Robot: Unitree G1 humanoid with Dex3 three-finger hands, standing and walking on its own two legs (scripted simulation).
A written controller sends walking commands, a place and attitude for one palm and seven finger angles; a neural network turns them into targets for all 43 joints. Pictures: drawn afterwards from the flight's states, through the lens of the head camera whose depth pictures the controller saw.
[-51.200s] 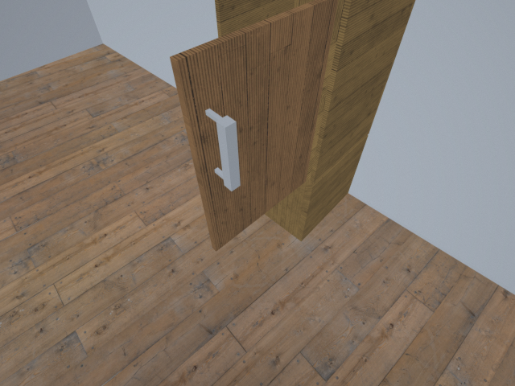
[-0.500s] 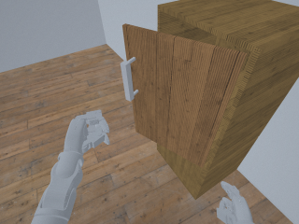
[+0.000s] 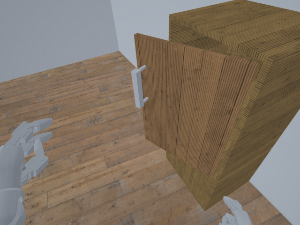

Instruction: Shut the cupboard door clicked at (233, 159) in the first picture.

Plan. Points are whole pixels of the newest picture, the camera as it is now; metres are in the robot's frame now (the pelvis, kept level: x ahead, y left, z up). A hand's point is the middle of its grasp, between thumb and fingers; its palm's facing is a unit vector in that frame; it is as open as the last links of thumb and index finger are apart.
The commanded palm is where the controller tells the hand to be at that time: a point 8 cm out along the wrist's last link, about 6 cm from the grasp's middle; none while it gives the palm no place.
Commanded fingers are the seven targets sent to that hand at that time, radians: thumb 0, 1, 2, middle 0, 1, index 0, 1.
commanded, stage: draw the hand back to the body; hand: left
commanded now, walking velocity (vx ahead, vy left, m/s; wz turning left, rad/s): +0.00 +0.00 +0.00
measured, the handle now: (141, 87) +0.61 +0.12 +0.05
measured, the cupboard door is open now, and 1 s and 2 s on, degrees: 24 24 24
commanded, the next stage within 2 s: step back with the hand held close in 0.42 s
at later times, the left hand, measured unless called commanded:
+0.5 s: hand (37, 165) +0.18 +0.25 +0.16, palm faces +0.46 -0.80 -0.39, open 7.4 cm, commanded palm +0.13 +0.29 +0.17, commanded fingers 0.00 0.90 0.90 -0.20 -0.30 -0.20 -0.30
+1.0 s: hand (19, 175) +0.16 +0.28 +0.16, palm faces +0.40 -0.77 -0.50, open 7.4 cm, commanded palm +0.10 +0.32 +0.17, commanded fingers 0.00 0.90 0.90 -0.20 -0.30 -0.20 -0.30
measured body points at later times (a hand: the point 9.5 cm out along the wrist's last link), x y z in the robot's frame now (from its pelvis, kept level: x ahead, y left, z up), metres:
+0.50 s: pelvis -0.01 -0.01 +0.00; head -0.04 -0.03 +0.45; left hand +0.15 +0.29 +0.18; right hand +0.18 -0.22 -0.09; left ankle -0.02 +0.11 -0.74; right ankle +0.00 -0.13 -0.74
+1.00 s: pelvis -0.05 +0.02 -0.01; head -0.04 +0.02 +0.44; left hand +0.13 +0.32 +0.18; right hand +0.13 -0.23 -0.09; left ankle -0.02 +0.11 -0.74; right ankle +0.00 -0.13 -0.74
